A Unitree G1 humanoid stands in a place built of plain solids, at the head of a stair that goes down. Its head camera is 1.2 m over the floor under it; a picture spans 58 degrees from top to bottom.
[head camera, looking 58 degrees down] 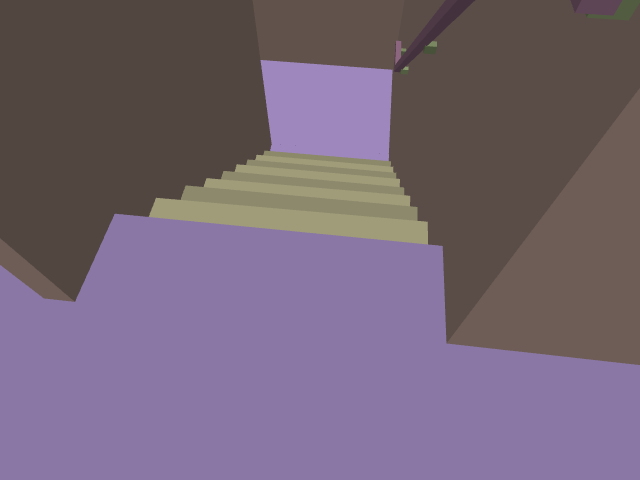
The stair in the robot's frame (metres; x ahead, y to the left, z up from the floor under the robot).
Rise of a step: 0.20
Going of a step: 0.23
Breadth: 1.10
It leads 7 degrees to the right of straight ahead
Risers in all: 9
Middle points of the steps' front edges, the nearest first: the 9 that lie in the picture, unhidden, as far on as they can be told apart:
0.79 0.15 0.00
1.02 0.12 -0.21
1.25 0.10 -0.42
1.47 0.07 -0.62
1.70 0.04 -0.82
1.92 0.02 -1.01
2.14 -0.01 -1.21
2.37 -0.04 -1.40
2.60 -0.06 -1.59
